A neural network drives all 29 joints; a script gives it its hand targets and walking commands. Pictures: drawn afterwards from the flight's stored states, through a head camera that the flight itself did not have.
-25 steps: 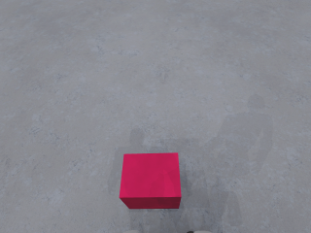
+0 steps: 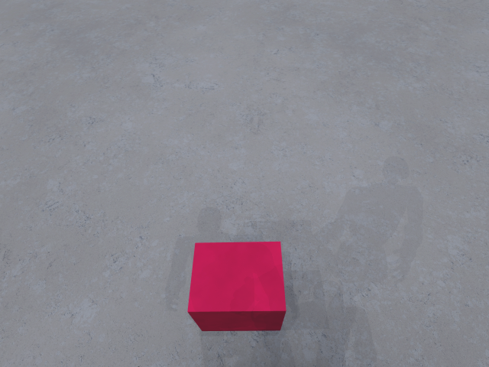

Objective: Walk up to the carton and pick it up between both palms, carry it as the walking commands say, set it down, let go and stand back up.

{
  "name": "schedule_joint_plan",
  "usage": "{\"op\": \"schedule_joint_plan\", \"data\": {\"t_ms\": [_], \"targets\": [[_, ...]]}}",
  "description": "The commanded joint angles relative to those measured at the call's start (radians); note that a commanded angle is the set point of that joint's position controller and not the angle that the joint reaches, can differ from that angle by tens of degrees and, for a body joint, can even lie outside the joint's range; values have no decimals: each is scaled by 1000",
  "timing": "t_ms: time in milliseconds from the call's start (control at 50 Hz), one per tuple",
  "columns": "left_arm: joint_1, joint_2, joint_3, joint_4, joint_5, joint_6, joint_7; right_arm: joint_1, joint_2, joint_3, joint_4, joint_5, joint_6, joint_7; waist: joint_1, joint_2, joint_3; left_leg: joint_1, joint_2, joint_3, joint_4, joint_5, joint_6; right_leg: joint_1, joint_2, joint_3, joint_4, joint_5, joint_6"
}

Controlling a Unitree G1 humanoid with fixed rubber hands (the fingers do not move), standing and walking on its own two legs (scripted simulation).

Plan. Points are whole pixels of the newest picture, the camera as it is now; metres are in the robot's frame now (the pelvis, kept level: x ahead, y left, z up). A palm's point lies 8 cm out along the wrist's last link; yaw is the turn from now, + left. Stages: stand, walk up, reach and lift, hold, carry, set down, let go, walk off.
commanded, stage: walk up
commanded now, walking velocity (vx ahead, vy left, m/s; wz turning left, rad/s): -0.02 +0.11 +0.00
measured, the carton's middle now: (239, 288) +0.42 +0.08 -0.62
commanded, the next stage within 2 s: stand in 0.80 s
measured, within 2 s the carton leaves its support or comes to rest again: neither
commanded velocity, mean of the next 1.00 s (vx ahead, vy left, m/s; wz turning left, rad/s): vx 0.00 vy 0.01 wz -0.02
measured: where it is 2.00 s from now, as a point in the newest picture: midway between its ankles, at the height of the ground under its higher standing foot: outside the picture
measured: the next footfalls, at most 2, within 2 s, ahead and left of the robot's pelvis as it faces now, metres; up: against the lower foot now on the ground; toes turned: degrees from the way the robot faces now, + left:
left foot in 0.22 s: -0.01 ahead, +0.17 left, +0.00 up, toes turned +6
right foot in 0.66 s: +0.02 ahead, -0.06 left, +0.00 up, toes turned +8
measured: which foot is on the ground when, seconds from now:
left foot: up 0.00-0.20, down 0.22-1.00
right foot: down 0.00-0.22, up 0.24-0.64, down 0.66-1.00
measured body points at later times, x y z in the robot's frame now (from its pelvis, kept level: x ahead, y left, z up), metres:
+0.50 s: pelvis -0.02 +0.09 +0.01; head +0.01 +0.11 +0.46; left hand +0.04 +0.34 -0.15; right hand +0.03 -0.16 -0.12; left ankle -0.03 +0.16 -0.73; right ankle -0.05 -0.08 -0.68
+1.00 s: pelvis -0.02 +0.08 +0.01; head -0.01 +0.09 +0.45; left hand +0.05 +0.32 -0.14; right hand +0.01 -0.17 -0.13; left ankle -0.04 +0.16 -0.73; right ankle -0.02 -0.05 -0.73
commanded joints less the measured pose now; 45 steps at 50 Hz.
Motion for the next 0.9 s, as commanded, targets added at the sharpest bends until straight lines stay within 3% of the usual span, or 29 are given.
{"op": "schedule_joint_plan", "data": {"t_ms": [0,40,60,80,120,140,160,180,200,240,280,300,340,360,420,480,520,580,600,620,640,660,680,700,720,760,840,860,880], "targets": [[167,245,80,24,27,-40,54,-78,-112,-47,-65,12,10,-2,72,-149,-128,-302,11,-126,354,-60,-35,307,-414,356,-189,781,-235],[160,221,68,40,30,-30,67,-97,-105,-55,-85,11,16,10,58,-122,-56,-293,6,-172,403,-9,-43,172,-371,349,-238,475,-205],[109,185,60,37,32,-31,60,-103,-87,-40,-79,13,12,14,34,-161,-50,-212,23,-156,314,44,-32,115,-299,225,-249,374,-161],[18,170,56,29,32,-31,40,0,-64,-29,-47,30,3,9,-19,-282,-84,-45,0,-116,151,67,-25,11,-196,97,-267,229,-112],[-1,155,59,21,28,-17,18,-1,-47,-17,-16,40,-11,9,-20,-351,-23,58,-50,-7,-71,160,-37,-72,-115,36,-234,134,-88],[28,161,62,30,26,-9,14,83,-54,-26,7,40,-10,8,-43,-235,-63,207,-56,54,-179,214,-36,-145,-114,42,-187,54,-90],[15,125,58,-2,22,-11,18,198,-100,-32,53,39,-22,-2,-83,-118,-73,306,38,-25,-266,270,-30,-232,-80,20,-115,-128,-68],[-17,66,35,-41,27,-9,18,211,-181,-48,53,6,-24,-12,-87,192,-34,228,262,-289,-399,65,14,-337,6,-46,132,-276,-27],[6,64,43,-57,32,2,15,153,-272,-66,-2,-10,-35,-12,-48,346,17,42,452,-466,-507,22,81,-307,16,-36,324,-293,5],[-49,102,67,-53,27,10,5,66,-203,-50,-25,-7,-44,-15,-47,183,68,-38,403,-394,-484,225,139,-238,-16,13,444,-189,19],[32,83,58,-11,23,5,-5,-11,-136,-25,-12,7,-60,-20,6,57,9,31,281,-203,-434,438,106,-142,-10,-17,428,-105,5],[62,63,50,12,23,9,-8,-33,-93,-15,-16,10,-64,-19,14,115,-43,85,236,-130,-378,563,90,-140,-2,-34,419,-85,8],[50,47,50,22,24,15,-3,5,-82,-15,-6,6,-67,-18,-8,170,8,73,230,-132,-385,564,93,-91,13,-52,331,-97,17],[27,56,45,18,24,19,2,16,-98,-13,7,0,-65,-23,-14,130,-27,112,245,-141,-382,547,110,-80,15,-49,300,-100,10],[-6,48,41,-8,17,11,-2,100,-87,-17,25,-2,-67,-25,-32,191,-12,138,232,-107,-313,802,117,-118,23,-70,264,-81,6],[4,31,29,-2,13,1,4,111,-102,-19,32,-3,-63,-26,-50,160,-107,232,234,-119,-230,1021,147,-102,37,-90,186,-104,4],[26,-5,19,-15,11,-9,4,110,-89,-16,41,-8,-51,-29,-37,165,-113,208,250,-136,-234,915,155,-56,36,-86,106,-84,-11],[117,28,20,27,9,-23,5,51,-110,-27,28,3,-41,-29,14,85,-117,124,190,-97,-216,639,101,123,38,-96,-124,131,-32],[124,49,18,36,18,-30,12,18,-96,-25,15,9,-30,-28,14,99,-83,69,158,-84,-188,433,67,143,-29,-11,-195,235,-48],[100,117,42,25,23,-35,9,46,-41,-11,5,13,-34,-22,-4,-112,-66,-28,65,-33,-147,241,36,201,-120,128,-208,290,-70],[112,123,45,13,22,-38,9,73,-5,-5,23,22,-17,-14,-19,-178,-11,-34,25,-20,-129,119,21,126,-212,219,-275,275,-95],[102,141,39,20,30,-40,9,43,-36,-9,17,17,-9,-12,-21,-215,-9,-47,-1,-46,-77,88,13,97,-239,288,-319,243,-126],[43,153,38,22,31,-39,11,36,-42,-10,11,23,-10,-10,-4,-253,-37,-18,-3,-68,-111,94,11,145,-217,257,-308,200,-148],[51,126,38,13,14,-42,13,55,-33,-12,21,15,-19,-13,-10,-181,-52,-3,1,-46,-125,129,1,155,-183,207,-298,252,-130],[27,137,32,29,18,-46,16,46,-53,-16,8,11,-28,-9,-15,-188,-62,39,-1,-38,-167,166,1,164,-157,151,-268,330,-115],[18,135,40,4,16,-37,11,55,-59,-12,23,15,-36,-6,-21,-139,-64,95,20,-37,-235,221,14,84,-120,112,-264,145,-81],[28,109,26,3,19,-36,4,87,-66,-14,38,10,-33,-13,-10,-40,-39,154,87,-70,-280,274,27,-3,-58,104,-230,105,-69],[19,93,30,-8,15,-31,0,80,-91,-12,42,2,-33,-7,-15,124,1,91,125,-98,-334,205,47,2,-38,65,-210,92,-61],[17,84,35,-3,21,-28,0,71,-87,-9,40,5,-36,-13,-6,88,8,54,140,-142,-361,179,53,41,-27,36,-168,105,-51]]}}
